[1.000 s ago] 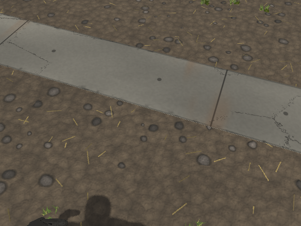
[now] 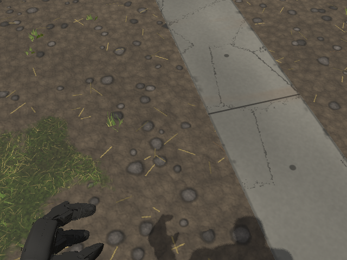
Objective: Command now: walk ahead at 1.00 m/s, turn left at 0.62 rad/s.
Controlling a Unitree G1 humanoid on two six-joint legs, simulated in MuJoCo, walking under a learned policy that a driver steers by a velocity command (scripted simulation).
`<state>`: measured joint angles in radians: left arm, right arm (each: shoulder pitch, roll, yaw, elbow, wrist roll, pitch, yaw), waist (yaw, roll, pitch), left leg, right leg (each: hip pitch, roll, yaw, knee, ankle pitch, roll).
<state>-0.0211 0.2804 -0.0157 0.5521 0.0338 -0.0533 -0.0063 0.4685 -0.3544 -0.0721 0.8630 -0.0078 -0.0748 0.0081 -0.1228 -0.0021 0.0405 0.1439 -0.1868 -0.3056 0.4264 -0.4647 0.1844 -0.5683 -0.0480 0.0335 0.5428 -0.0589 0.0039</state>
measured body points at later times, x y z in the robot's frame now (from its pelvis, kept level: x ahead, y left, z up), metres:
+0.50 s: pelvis +0.46 +0.02 +0.00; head +0.51 +0.04 +0.45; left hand +0.36 +0.27 -0.14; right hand +0.73 -0.16 -0.08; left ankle +0.56 +0.09 -0.71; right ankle +0.23 -0.14 -0.60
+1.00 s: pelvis +0.74 +0.05 +0.02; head +0.78 +0.10 +0.46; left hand +0.79 +0.37 -0.07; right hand +1.00 -0.14 -0.08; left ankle +0.62 +0.13 -0.61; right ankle +0.89 +0.02 -0.71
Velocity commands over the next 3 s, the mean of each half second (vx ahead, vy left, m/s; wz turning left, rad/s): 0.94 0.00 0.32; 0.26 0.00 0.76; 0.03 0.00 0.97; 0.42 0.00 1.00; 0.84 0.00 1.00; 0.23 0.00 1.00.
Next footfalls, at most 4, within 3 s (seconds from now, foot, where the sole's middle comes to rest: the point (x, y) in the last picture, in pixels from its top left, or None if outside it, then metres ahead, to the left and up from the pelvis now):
0.44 left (135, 221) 0.60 0.10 -0.75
0.84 right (144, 152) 0.92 0.04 -0.75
1.26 left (107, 201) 0.70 0.21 -0.75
1.70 right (122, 157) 0.90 0.14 -0.75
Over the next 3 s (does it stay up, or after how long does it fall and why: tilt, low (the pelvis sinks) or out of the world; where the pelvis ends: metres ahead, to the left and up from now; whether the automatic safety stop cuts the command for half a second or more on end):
stays up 0.50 0.80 0.02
